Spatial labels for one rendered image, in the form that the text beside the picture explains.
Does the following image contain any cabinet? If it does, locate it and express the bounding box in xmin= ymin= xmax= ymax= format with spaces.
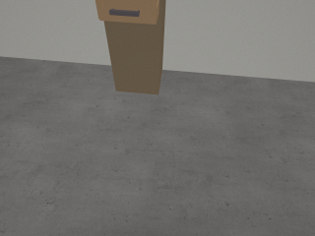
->
xmin=104 ymin=0 xmax=166 ymax=95

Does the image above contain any drawer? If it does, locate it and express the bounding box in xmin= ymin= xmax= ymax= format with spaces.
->
xmin=95 ymin=0 xmax=159 ymax=25

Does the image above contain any handle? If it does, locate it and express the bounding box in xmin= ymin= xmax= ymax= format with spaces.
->
xmin=109 ymin=8 xmax=140 ymax=17

